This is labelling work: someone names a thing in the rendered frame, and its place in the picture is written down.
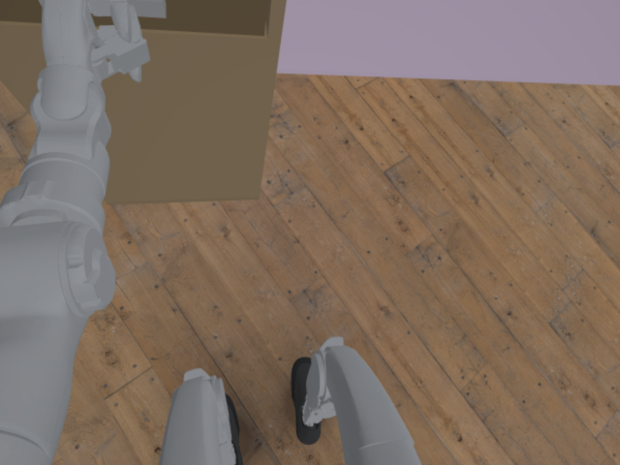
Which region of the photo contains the cabinet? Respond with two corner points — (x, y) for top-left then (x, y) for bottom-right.
(0, 0), (287, 204)

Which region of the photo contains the robot left thigh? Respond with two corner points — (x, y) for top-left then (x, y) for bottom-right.
(159, 375), (229, 465)

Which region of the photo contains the robot left forearm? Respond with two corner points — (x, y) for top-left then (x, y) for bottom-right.
(0, 64), (111, 237)

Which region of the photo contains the robot left upper arm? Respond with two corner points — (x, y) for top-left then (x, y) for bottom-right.
(0, 220), (115, 465)

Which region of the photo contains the drawer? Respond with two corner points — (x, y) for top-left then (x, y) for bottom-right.
(0, 0), (267, 36)

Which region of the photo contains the robot left hand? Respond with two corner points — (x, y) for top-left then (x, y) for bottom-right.
(42, 0), (150, 84)

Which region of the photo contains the right robot shin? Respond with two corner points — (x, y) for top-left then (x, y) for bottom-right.
(302, 336), (344, 425)

